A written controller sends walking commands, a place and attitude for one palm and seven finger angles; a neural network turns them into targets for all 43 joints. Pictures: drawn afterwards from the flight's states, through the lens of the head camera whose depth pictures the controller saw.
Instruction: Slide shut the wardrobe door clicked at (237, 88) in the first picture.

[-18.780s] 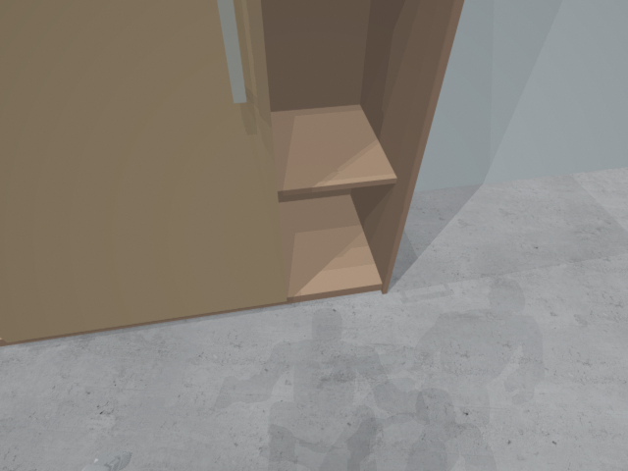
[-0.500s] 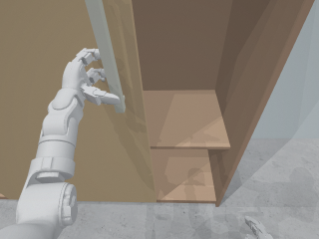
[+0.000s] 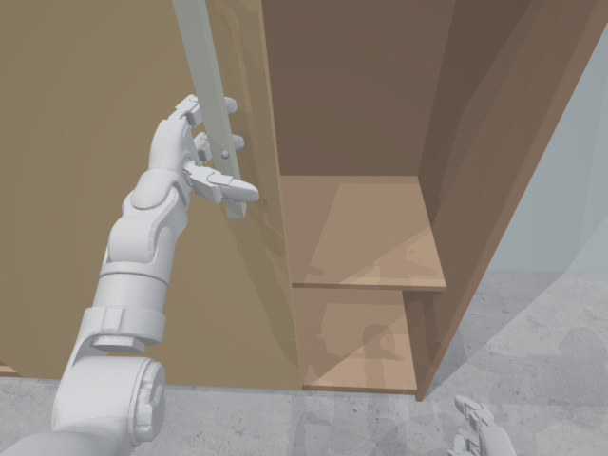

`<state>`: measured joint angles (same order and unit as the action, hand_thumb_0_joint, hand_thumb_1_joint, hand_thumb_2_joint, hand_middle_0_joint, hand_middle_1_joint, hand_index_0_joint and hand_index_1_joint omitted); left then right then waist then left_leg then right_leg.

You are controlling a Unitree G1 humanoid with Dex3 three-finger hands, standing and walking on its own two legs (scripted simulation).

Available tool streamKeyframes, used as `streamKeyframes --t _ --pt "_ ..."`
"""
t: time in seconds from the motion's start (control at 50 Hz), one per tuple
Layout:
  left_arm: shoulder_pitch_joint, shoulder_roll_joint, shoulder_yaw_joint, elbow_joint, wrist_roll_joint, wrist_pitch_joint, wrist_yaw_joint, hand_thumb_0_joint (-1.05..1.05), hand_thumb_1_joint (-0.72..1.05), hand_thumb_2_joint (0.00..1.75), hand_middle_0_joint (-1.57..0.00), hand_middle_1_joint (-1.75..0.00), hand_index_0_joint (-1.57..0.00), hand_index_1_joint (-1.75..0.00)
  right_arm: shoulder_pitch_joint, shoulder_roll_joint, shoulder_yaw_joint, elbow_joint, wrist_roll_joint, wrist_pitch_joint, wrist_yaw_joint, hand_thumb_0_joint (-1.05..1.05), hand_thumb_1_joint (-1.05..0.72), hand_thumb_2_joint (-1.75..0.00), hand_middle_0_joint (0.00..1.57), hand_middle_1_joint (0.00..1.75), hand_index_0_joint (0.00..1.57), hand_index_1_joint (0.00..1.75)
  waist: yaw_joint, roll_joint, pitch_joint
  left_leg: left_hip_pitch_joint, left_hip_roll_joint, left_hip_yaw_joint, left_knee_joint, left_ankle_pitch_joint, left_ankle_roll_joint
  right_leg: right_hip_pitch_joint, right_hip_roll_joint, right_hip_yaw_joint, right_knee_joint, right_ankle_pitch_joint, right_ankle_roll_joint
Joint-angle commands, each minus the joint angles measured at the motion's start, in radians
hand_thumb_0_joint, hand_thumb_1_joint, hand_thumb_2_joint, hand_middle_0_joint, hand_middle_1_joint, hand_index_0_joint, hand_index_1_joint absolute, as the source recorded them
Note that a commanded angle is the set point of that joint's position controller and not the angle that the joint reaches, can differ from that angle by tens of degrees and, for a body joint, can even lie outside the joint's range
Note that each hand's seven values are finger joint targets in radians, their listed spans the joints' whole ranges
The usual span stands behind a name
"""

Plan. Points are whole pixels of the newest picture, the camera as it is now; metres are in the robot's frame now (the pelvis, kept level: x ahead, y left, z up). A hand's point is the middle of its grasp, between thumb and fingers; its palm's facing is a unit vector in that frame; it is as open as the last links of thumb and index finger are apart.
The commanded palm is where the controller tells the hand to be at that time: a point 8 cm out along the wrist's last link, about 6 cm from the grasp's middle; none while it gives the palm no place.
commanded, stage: slide the fingers in behind the handle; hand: left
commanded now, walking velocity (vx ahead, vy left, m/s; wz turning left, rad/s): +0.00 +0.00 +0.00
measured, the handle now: (218, 106) +0.47 +0.13 +0.26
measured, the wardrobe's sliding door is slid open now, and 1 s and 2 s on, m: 0.37 0.37 0.37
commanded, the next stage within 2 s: grip the handle and tug to test in 0.92 s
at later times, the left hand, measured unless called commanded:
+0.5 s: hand (223, 158) +0.40 +0.12 +0.22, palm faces +0.03 -1.00 -0.01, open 14.4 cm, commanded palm +0.38 +0.16 +0.22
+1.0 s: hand (231, 155) +0.41 +0.11 +0.23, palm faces +0.01 -1.00 -0.01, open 14.2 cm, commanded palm +0.38 +0.15 +0.22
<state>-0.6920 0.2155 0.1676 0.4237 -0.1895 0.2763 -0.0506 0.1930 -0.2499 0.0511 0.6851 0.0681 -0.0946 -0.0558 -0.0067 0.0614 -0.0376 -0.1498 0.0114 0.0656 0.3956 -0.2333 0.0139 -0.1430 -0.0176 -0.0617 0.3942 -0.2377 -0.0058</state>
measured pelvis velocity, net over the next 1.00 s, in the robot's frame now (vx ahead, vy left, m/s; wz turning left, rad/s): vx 0.00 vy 0.00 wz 0.00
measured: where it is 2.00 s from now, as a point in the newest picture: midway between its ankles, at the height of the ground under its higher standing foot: outside the picture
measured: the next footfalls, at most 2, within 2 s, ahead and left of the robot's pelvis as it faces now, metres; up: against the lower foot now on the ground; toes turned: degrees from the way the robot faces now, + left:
none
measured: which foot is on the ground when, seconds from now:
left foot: down 0.00-1.00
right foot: down 0.00-1.00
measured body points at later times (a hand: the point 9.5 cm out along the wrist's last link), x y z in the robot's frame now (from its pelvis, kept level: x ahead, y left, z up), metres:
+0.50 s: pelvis +0.00 -0.01 +0.00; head -0.02 -0.03 +0.45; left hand +0.40 +0.17 +0.23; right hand +0.16 -0.24 -0.10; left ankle -0.01 +0.11 -0.74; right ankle -0.02 -0.11 -0.74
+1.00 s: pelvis +0.00 +0.00 +0.00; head -0.02 -0.03 +0.45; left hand +0.40 +0.16 +0.23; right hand +0.16 -0.23 -0.10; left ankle -0.01 +0.11 -0.74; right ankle -0.02 -0.11 -0.74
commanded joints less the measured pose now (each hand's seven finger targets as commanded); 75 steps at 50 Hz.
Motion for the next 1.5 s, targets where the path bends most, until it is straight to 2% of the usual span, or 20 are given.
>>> streamKeyframes --t 0.0,0.06,0.2,0.28,0.32,0.44,0.52,0.56,0.66,0.74,0.82,0.94,1.0,1.06,1.1,1.18,1.26,1.4,1.44,1.48 --pt "-0.487 0.211 0.082 -0.215 0.001 -0.062 0.033 0.00 -0.50 0.30 -0.30 -1.20 -0.30 -1.20 -0.106 -0.110 -0.038 -0.141 -0.010 -0.035 -0.009 0.00 -0.90 -0.90 0.20 0.30 0.20 0.30 0.005 -0.115 -0.263 0.118 -0.006 -0.061 -0.010 0.307 0.025 0.052 0.027 0.017 -0.032 0.334 -0.020" --pt "-0.458 0.221 0.102 -0.277 0.006 -0.062 0.038 0.00 -0.50 0.30 -0.30 -1.20 -0.30 -1.20 -0.125 -0.102 -0.037 -0.166 -0.010 -0.028 -0.008 0.00 -0.90 -0.90 0.20 0.30 0.20 0.30 0.018 -0.098 -0.309 0.133 -0.010 -0.049 -0.010 0.345 0.029 0.094 0.025 0.025 -0.022 0.394 -0.019" --pt "-0.418 0.197 0.073 -0.254 -0.002 -0.042 0.012 0.00 -0.50 0.30 -0.30 -1.20 -0.30 -1.20 -0.127 -0.106 -0.039 -0.166 -0.006 -0.013 -0.009 0.00 -0.90 -0.90 0.20 0.30 0.20 0.30 0.009 -0.082 -0.264 0.117 -0.014 -0.041 -0.006 0.316 0.031 0.083 0.024 0.025 -0.039 0.385 -0.020" --pt "-0.485 0.135 0.014 -0.315 -0.014 -0.048 0.005 0.00 -0.50 0.30 -0.30 -1.20 -0.30 -1.20 -0.130 -0.098 -0.040 -0.169 -0.003 -0.025 -0.009 0.00 -0.90 -0.90 0.20 0.30 0.20 0.30 -0.013 -0.062 -0.288 0.159 -0.015 -0.051 -0.001 0.315 0.031 0.054 0.029 0.022 -0.037 0.375 -0.020" --pt "-0.480 0.154 0.030 -0.305 -0.018 -0.051 0.010 0.00 -0.50 0.30 -0.30 -1.20 -0.30 -1.20 -0.127 -0.103 -0.040 -0.161 -0.003 -0.024 -0.009 0.00 -0.90 -0.90 0.20 0.30 0.20 0.30 -0.011 -0.081 -0.282 0.151 -0.015 -0.052 -0.001 0.304 0.032 0.057 0.029 0.022 -0.041 0.366 -0.019" --pt "-0.532 0.083 -0.045 -0.296 -0.012 -0.059 0.017 0.00 -0.50 0.30 -0.30 -1.20 -0.30 -1.20 -0.130 -0.098 -0.039 -0.150 -0.002 -0.031 -0.009 0.00 -0.90 -0.90 0.20 0.30 0.20 0.30 -0.027 -0.063 -0.262 0.157 -0.015 -0.056 -0.006 0.267 0.031 0.022 0.030 0.023 -0.045 0.316 -0.018" --pt "-0.532 0.107 -0.019 -0.297 -0.004 -0.068 0.029 0.00 -0.50 0.30 -0.30 -1.20 -0.30 -1.20 -0.128 -0.098 -0.040 -0.147 -0.006 -0.034 -0.007 0.00 -0.90 -0.90 0.20 0.30 0.20 0.30 -0.018 -0.054 -0.293 0.175 -0.016 -0.061 -0.003 0.297 0.030 0.038 0.029 0.023 -0.039 0.341 -0.023" --pt "-0.548 0.063 -0.056 -0.286 -0.005 -0.065 0.030 0.00 -0.50 0.30 -0.30 -1.20 -0.30 -1.20 -0.129 -0.095 -0.039 -0.145 -0.005 -0.037 -0.005 0.00 -0.90 -0.90 0.20 0.30 0.20 0.30 -0.024 -0.055 -0.287 0.178 -0.014 -0.063 -0.001 0.300 0.028 0.027 0.030 0.020 -0.035 0.340 -0.023" --pt "-0.512 0.109 -0.002 -0.255 -0.005 -0.063 0.039 0.00 -0.50 0.30 -0.30 -1.20 -0.30 -1.20 -0.128 -0.099 -0.040 -0.143 -0.008 -0.030 -0.005 0.00 -0.90 -0.90 0.20 0.30 0.20 0.30 -0.010 -0.115 -0.283 0.157 -0.013 -0.061 -0.005 0.311 0.030 0.048 0.031 0.018 -0.033 0.358 -0.020" --pt "-0.514 0.110 0.001 -0.228 -0.001 -0.059 0.042 0.00 -0.50 0.30 -0.30 -1.20 -0.30 -1.20 -0.126 -0.098 -0.037 -0.141 -0.010 -0.024 -0.005 0.00 -0.90 -0.90 0.20 0.30 0.20 0.30 -0.010 -0.111 -0.253 0.137 -0.013 -0.059 -0.012 0.279 0.031 0.038 0.030 0.022 -0.041 0.327 -0.018" --pt "-0.543 0.093 -0.017 -0.249 0.006 -0.059 0.049 0.00 -0.50 0.30 -0.30 -1.20 -0.30 -1.20 -0.122 -0.091 -0.035 -0.144 -0.011 -0.024 -0.003 0.00 -0.90 -0.90 0.20 0.30 0.20 0.30 -0.012 -0.048 -0.264 0.155 -0.015 -0.064 -0.009 0.294 0.026 0.032 0.029 0.019 -0.039 0.324 -0.025" --pt "-0.486 0.099 -0.003 -0.284 0.001 -0.059 0.050 0.00 -0.50 0.30 -0.30 -1.20 -0.30 -1.20 -0.129 -0.094 -0.040 -0.157 -0.011 -0.023 0.000 0.00 -0.90 -0.90 0.20 0.30 0.20 0.30 -0.001 -0.102 -0.302 0.160 -0.010 -0.064 -0.010 0.325 0.025 0.066 0.032 0.016 -0.031 0.358 -0.024" --pt "-0.503 0.111 -0.004 -0.268 0.007 -0.057 0.053 0.00 -0.50 0.30 -0.30 -1.20 -0.30 -1.20 -0.126 -0.097 -0.039 -0.147 -0.015 -0.017 -0.002 0.00 -0.90 -0.90 0.20 0.30 0.20 0.30 -0.003 -0.082 -0.277 0.151 -0.011 -0.062 -0.012 0.314 0.024 0.056 0.030 0.016 -0.037 0.337 -0.026" --pt "-0.524 0.076 -0.031 -0.284 0.006 -0.053 0.052 0.00 -0.36 0.36 -0.32 -1.22 -0.32 -1.22 -0.128 -0.092 -0.039 -0.152 -0.011 -0.019 -0.001 0.00 -0.90 -0.90 0.20 0.30 0.20 0.30 -0.013 -0.064 -0.270 0.164 -0.012 -0.061 -0.012 0.313 0.026 0.038 0.031 0.018 -0.040 0.340 -0.024" --pt "-0.489 0.121 0.006 -0.281 0.007 -0.052 0.057 0.00 -0.27 0.40 -0.32 -1.23 -0.32 -1.23 -0.125 -0.099 -0.040 -0.151 -0.015 -0.014 -0.002 0.00 -0.90 -0.90 0.20 0.30 0.20 0.30 0.001 -0.075 -0.280 0.151 -0.011 -0.062 -0.013 0.318 0.024 0.062 0.031 0.016 -0.038 0.338 -0.027" --pt "-0.472 0.087 -0.013 -0.336 0.001 -0.051 0.052 0.00 -0.08 0.48 -0.35 -1.26 -0.35 -1.26 -0.137 -0.091 -0.041 -0.166 -0.012 -0.018 0.002 0.00 -0.90 -0.90 0.20 0.30 0.20 0.30 0.000 -0.075 -0.308 0.176 -0.011 -0.059 -0.008 0.354 0.024 0.073 0.032 0.016 -0.031 0.386 -0.025" --pt "-0.448 0.123 0.018 -0.316 -0.004 -0.044 0.049 0.00 0.11 0.56 -0.36 -1.29 -0.36 -1.29 -0.137 -0.099 -0.041 -0.164 -0.011 -0.010 -0.001 0.00 -0.90 -0.90 0.20 0.30 0.20 0.30 0.002 -0.108 -0.285 0.151 -0.010 -0.056 -0.013 0.334 0.026 0.078 0.033 0.017 -0.037 0.380 -0.022" --pt "-0.430 0.104 -0.002 -0.364 -0.001 -0.033 0.047 0.00 0.43 0.70 -0.40 -1.33 -0.40 -1.33 -0.146 -0.093 -0.040 -0.172 -0.014 -0.002 0.003 0.00 -0.90 -0.90 0.20 0.30 0.20 0.30 0.005 -0.052 -0.289 0.163 -0.011 -0.053 -0.007 0.372 0.021 0.083 0.030 0.014 -0.032 0.402 -0.027" --pt "-0.423 0.076 -0.018 -0.381 -0.006 -0.030 0.049 0.00 0.53 0.74 -0.41 -1.35 -0.41 -1.35 -0.146 -0.092 -0.042 -0.175 -0.012 -0.006 0.005 0.00 -0.90 -0.90 0.20 0.30 0.20 0.30 0.000 -0.056 -0.292 0.178 -0.008 -0.056 -0.005 0.380 0.022 0.071 0.034 0.014 -0.031 0.411 -0.025" --pt "-0.393 0.113 0.023 -0.387 -0.008 -0.025 0.053 0.00 0.62 0.78 -0.42 -1.36 -0.42 -1.36 -0.145 -0.097 -0.045 -0.177 -0.014 -0.004 0.005 0.00 -0.90 -0.90 0.20 0.30 0.20 0.30 0.008 -0.097 -0.318 0.179 -0.009 -0.055 -0.002 0.401 0.025 0.094 0.034 0.015 -0.026 0.443 -0.023"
